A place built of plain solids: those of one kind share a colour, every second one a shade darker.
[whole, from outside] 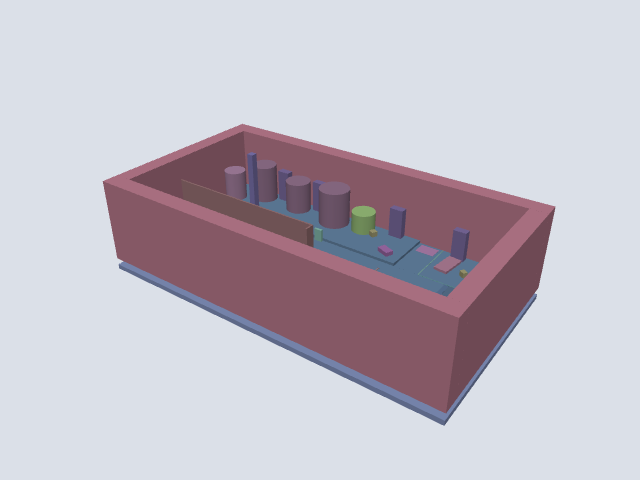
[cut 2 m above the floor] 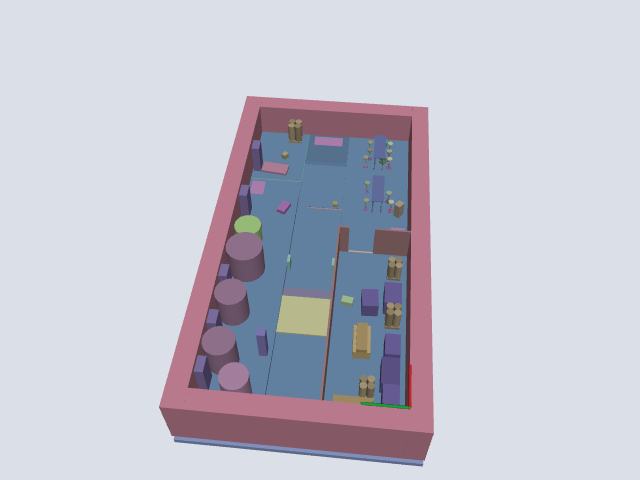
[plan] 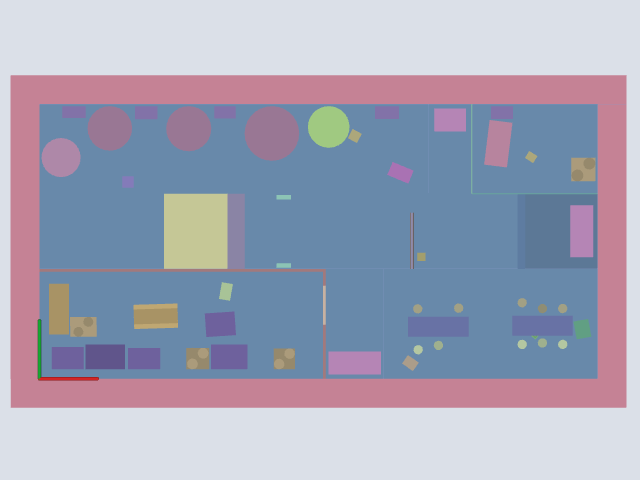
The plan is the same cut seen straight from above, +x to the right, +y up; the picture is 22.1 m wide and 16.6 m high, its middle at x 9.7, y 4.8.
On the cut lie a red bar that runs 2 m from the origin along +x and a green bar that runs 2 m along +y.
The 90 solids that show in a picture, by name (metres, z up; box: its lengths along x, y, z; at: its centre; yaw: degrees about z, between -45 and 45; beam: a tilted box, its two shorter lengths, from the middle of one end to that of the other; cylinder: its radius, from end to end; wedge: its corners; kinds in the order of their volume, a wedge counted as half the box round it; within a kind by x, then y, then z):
{
 "wall_1": {"box": [1.0, 9.5, 5.0], "at": [-0.5, 4.75, 1.5]},
 "wall_2": {"box": [21.3, 1.0, 5.0], "at": [9.65, -0.5, 1.5]},
 "wall_3": {"box": [21.3, 1.0, 5.0], "at": [9.65, 10.0, 1.5]},
 "wall_4": {"box": [1.0, 9.5, 5.0], "at": [19.8, 4.75, 1.5]},
 "floor_1": {"box": [9.9, 3.8, 1.0], "at": [4.95, 1.9, -0.5]},
 "floor_2": {"box": [13.45, 3.1, 1.16], "at": [6.72, 7.95, -0.42]},
 "floor_3": {"box": [16.53, 2.6, 1.0], "at": [8.27, 5.1, -0.5]},
 "floor_4": {"box": [2.0, 3.8, 1.0], "at": [10.9, 1.9, -0.5]},
 "floor_5": {"box": [1.5, 3.1, 1.0], "at": [14.2, 7.95, -0.5]},
 "floor_6": {"box": [7.4, 3.8, 1.0], "at": [15.6, 1.9, -0.5]},
 "floor_7": {"box": [4.35, 3.1, 1.0], "at": [17.12, 7.95, -0.5]},
 "floor_8": {"box": [2.5, 2.6, 1.0], "at": [18.05, 5.1, -0.5]},
 "floor_base_1": {"box": [21.3, 11.5, 0.3], "at": [9.65, 4.75, -1.57]},
 "vat_1": {"cylinder": 0.68, "from": [0.74, 7.65, 0.16], "to": [0.74, 7.65, 2.04]},
 "vat_2": {"cylinder": 0.77, "from": [2.43, 8.66, 0.16], "to": [2.43, 8.66, 2.51]},
 "vat_3": {"cylinder": 0.78, "from": [5.16, 8.65, 0.16], "to": [5.16, 8.65, 2.09]},
 "vat_4": {"cylinder": 0.94, "from": [8.04, 8.48, 0.16], "to": [8.04, 8.48, 2.43]},
 "pallet_load_1": {"box": [1.11, 0.77, 1.06], "at": [0.97, 0.71, 0.53]},
 "pallet_load_2": {"box": [1.37, 0.86, 0.93], "at": [2.27, 0.76, 0.47]},
 "pallet_load_3": {"box": [1.12, 0.74, 1.03], "at": [3.62, 0.7, 0.52]},
 "pallet_load_4": {"box": [1.03, 0.82, 0.9], "at": [6.25, 1.89, 0.45], "yaw": 3.7},
 "pallet_load_5": {"box": [1.27, 0.86, 1.04], "at": [6.56, 0.76, 0.52]},
 "control_cabinet_1": {"box": [0.82, 0.41, 2.0], "at": [1.19, 9.22, 1.16]},
 "control_cabinet_2": {"box": [0.78, 0.46, 2.0], "at": [3.69, 9.2, 1.16]},
 "control_cabinet_3": {"box": [0.75, 0.43, 1.95], "at": [6.42, 9.21, 1.14]},
 "control_cabinet_4": {"box": [0.83, 0.45, 1.8], "at": [12.02, 9.21, 1.06]},
 "control_cabinet_5": {"box": [0.77, 0.45, 1.8], "at": [15.99, 9.21, 0.9]},
 "part_1": {"box": [9.9, 0.1, 2.65], "at": [4.95, 3.75, 1.27]},
 "part_2": {"box": [0.1, 1.87, 2.65], "at": [9.85, 0.94, 1.27]},
 "part_3": {"box": [0.1, 0.48, 2.65], "at": [9.85, 3.46, 1.27]},
 "keg_stack_1": {"cylinder": 0.17, "from": [1.34, 1.62, 0.14], "to": [1.34, 1.62, 1.08]},
 "keg_stack_2": {"cylinder": 0.17, "from": [1.34, 1.97, 0.14], "to": [1.34, 1.97, 1.08]},
 "keg_stack_3": {"box": [0.92, 0.69, 0.19], "at": [1.52, 1.79, 0.05], "yaw": 0.2},
 "keg_stack_4": {"cylinder": 0.17, "from": [1.69, 1.62, 0.14], "to": [1.69, 1.62, 1.08]},
 "keg_stack_5": {"cylinder": 0.17, "from": [1.69, 1.97, 0.14], "to": [1.69, 1.97, 1.08]},
 "keg_stack_6": {"cylinder": 0.18, "from": [5.29, 0.52, 0.14], "to": [5.29, 0.52, 1.21]},
 "keg_stack_7": {"cylinder": 0.18, "from": [5.29, 0.89, 0.14], "to": [5.29, 0.89, 1.21]},
 "keg_stack_8": {"box": [0.79, 0.74, 0.19], "at": [5.47, 0.7, 0.05]},
 "keg_stack_9": {"cylinder": 0.18, "from": [5.66, 0.52, 0.14], "to": [5.66, 0.52, 1.21]},
 "keg_stack_10": {"cylinder": 0.18, "from": [5.66, 0.89, 0.14], "to": [5.66, 0.89, 1.21]},
 "keg_stack_11": {"cylinder": 0.18, "from": [8.29, 0.51, 0.14], "to": [8.29, 0.51, 1.09]},
 "keg_stack_12": {"cylinder": 0.18, "from": [8.29, 0.87, 0.14], "to": [8.29, 0.87, 1.09]},
 "keg_stack_13": {"box": [0.74, 0.72, 0.19], "at": [8.47, 0.69, 0.05]},
 "keg_stack_14": {"cylinder": 0.18, "from": [8.65, 0.51, 0.14], "to": [8.65, 0.51, 1.09]},
 "keg_stack_15": {"cylinder": 0.18, "from": [8.65, 0.87, 0.14], "to": [8.65, 0.87, 1.09]},
 "keg_stack_16": {"cylinder": 0.2, "from": [18.61, 7.03, 0.14], "to": [18.61, 7.03, 1.26]},
 "keg_stack_17": {"cylinder": 0.2, "from": [18.61, 7.44, 0.14], "to": [18.61, 7.44, 1.26]},
 "keg_stack_18": {"box": [0.84, 0.82, 0.19], "at": [18.81, 7.24, 0.05]},
 "keg_stack_19": {"cylinder": 0.2, "from": [19.02, 7.03, 0.14], "to": [19.02, 7.03, 1.26]},
 "keg_stack_20": {"cylinder": 0.2, "from": [19.02, 7.44, 0.14], "to": [19.02, 7.44, 1.26]},
 "tank_low_1": {"cylinder": 0.72, "from": [10.0, 8.71, 0.16], "to": [10.0, 8.71, 1.37]},
 "cask_row_1": {"box": [0.69, 1.75, 0.56], "at": [0.68, 2.41, 0.28]},
 "cask_row_2": {"box": [0.43, 1.75, 0.22], "at": [0.68, 2.41, 0.67]},
 "cask_row_3": {"box": [1.52, 0.84, 0.6], "at": [4.02, 2.16, 0.3], "yaw": 1.7},
 "cask_row_4": {"box": [1.52, 0.52, 0.24], "at": [4.02, 2.16, 0.72], "yaw": 1.7},
 "step_hump_1": {"box": [2.2, 2.6, 0.15], "at": [5.4, 5.1, 0.03]},
 "floor_gap_cover_1": {"box": [0.27, 2.6, 0.95], "at": [16.66, 5.1, -0.47]},
 "column_a0b_1": {"box": [0.4, 0.4, 3.84], "at": [3.06, 6.81, 2.08]},
 "pallet_1": {"box": [0.8, 1.56, 0.2], "at": [15.87, 8.13, 0.05], "yaw": -7.0},
 "low_mat_1": {"box": [1.82, 0.8, 0.06], "at": [10.9, 0.55, -0.02]},
 "low_mat_2": {"box": [1.1, 0.8, 0.06], "at": [14.2, 8.95, -0.02]},
 "low_mat_3": {"box": [0.8, 1.8, 0.06], "at": [18.75, 5.1, -0.02]},
 "bin_1": {"box": [0.46, 0.36, 0.92], "at": [12.83, 0.54, 0.46], "yaw": -35.2},
 "neck_1": {"box": [0.5, 0.16, 0.75], "at": [8.45, 3.92, 0.38]},
 "neck_2": {"box": [0.5, 0.16, 0.75], "at": [8.45, 6.28, 0.38]},
 "ramp_hump_ramp_1": {"wedge": [[6.5, 3.8, -0.05], [6.5, 3.8, 0.1], [6.5, 6.4, -0.05], [6.5, 6.4, 0.1], [7.1, 3.8, -0.05], [7.1, 3.8, 0.0], [7.1, 6.4, -0.05], [7.1, 6.4, 0.0]]},
 "top_1": {"box": [2.1, 0.69, 0.038], "at": [13.8, 1.8, 1.04]},
 "top_2": {"box": [2.1, 0.69, 0.038], "at": [17.39, 1.83, 1.04]},
 "carton_1": {"box": [0.52, 0.63, 0.31], "at": [18.78, 1.72, 0.15], "yaw": 10.3},
 "sack_1": {"box": [0.79, 0.49, 0.25], "at": [12.48, 7.12, 0.28], "yaw": -22.6},
 "bucket_1": {"box": [0.36, 0.36, 0.31], "at": [10.91, 8.4, 0.32], "yaw": -27.6},
 "bucket_2": {"box": [0.34, 0.29, 0.31], "at": [17.0, 7.67, 0.15], "yaw": -32.5},
 "crate_1": {"box": [0.39, 0.59, 0.29], "at": [6.45, 3.02, 0.14], "yaw": -9.6},
 "stoola_seat_1": {"cylinder": 0.16, "from": [13.1, 1.0, 0.7], "to": [13.1, 1.0, 0.76]},
 "stoola_seat_2": {"cylinder": 0.16, "from": [13.8, 1.15, 0.7], "to": [13.8, 1.15, 0.76]},
 "stoola_seat_3": {"cylinder": 0.16, "from": [16.69, 1.19, 0.7], "to": [16.69, 1.19, 0.76]},
 "stoola_seat_4": {"cylinder": 0.16, "from": [17.39, 1.24, 0.7], "to": [17.39, 1.24, 0.76]},
 "stoola_seat_5": {"cylinder": 0.16, "from": [18.09, 1.19, 0.7], "to": [18.09, 1.19, 0.76]},
 "stoolb_seat_1": {"cylinder": 0.16, "from": [13.08, 2.42, 0.7], "to": [13.08, 2.42, 0.76]},
 "stoolb_seat_2": {"cylinder": 0.16, "from": [14.5, 2.44, 0.7], "to": [14.5, 2.44, 0.76]},
 "stoolb_seat_3": {"cylinder": 0.16, "from": [16.69, 2.63, 0.7], "to": [16.69, 2.63, 0.76]},
 "stoolb_seat_4": {"cylinder": 0.16, "from": [17.39, 2.43, 0.7], "to": [17.39, 2.43, 0.76]},
 "stoolb_seat_5": {"cylinder": 0.16, "from": [18.09, 2.43, 0.7], "to": [18.09, 2.43, 0.76]},
 "edge_sack_1": {"box": [0.29, 0.29, 0.22], "at": [13.2, 4.21, 0.11]},
 "low_threshold_1": {"box": [0.1, 1.35, 0.07], "at": [9.85, 2.54, -0.01]},
 "low_stripS_1": {"box": [4.35, 0.04, 0.05], "at": [17.12, 6.4, -0.02]},
 "low_cover_top_1": {"box": [0.06, 1.94, 0.07], "at": [12.88, 4.77, -0.01]},
 "low_stripW_1": {"box": [0.04, 3.1, 0.06], "at": [14.95, 7.95, -0.02]},
 "ramp_cover_1": {"wedge": [[12.82, 3.8, -0.05], [12.82, 3.8, 0.0], [12.82, 5.74, -0.05], [12.82, 5.74, 0.0], [12.85, 3.8, -0.05], [12.85, 3.8, 0.02], [12.85, 5.74, -0.05], [12.85, 5.74, 0.02]]},
 "ramp_cover_2": {"wedge": [[12.91, 3.8, -0.05], [12.91, 3.8, 0.02], [12.91, 5.74, -0.05], [12.91, 5.74, 0.02], [12.94, 3.8, -0.05], [12.94, 3.8, 0.0], [12.94, 5.74, -0.05], [12.94, 5.74, 0.0]]}
}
